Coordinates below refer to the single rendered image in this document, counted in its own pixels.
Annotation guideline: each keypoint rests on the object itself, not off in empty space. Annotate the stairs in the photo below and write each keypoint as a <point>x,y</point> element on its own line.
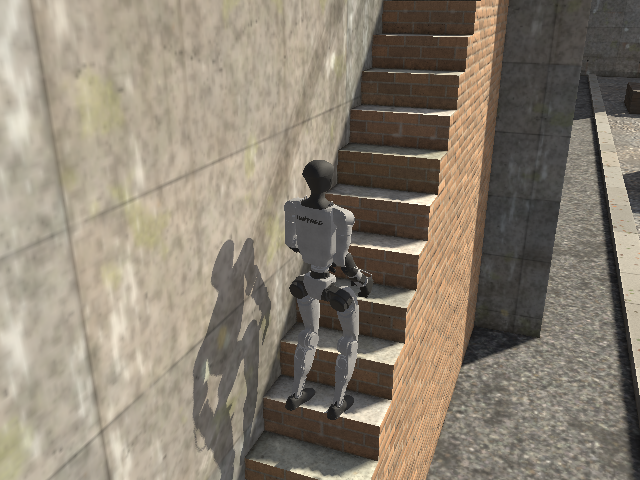
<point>416,175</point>

